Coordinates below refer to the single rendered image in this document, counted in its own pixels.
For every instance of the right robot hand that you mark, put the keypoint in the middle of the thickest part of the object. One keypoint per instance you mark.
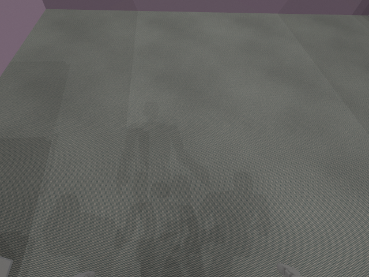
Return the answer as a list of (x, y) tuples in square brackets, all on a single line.
[(287, 271)]

